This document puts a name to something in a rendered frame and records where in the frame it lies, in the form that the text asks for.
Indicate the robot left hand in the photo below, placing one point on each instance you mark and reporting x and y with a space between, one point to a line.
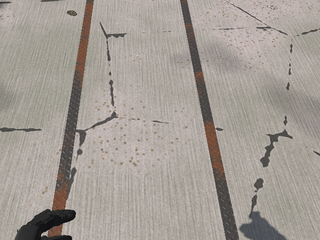
44 221

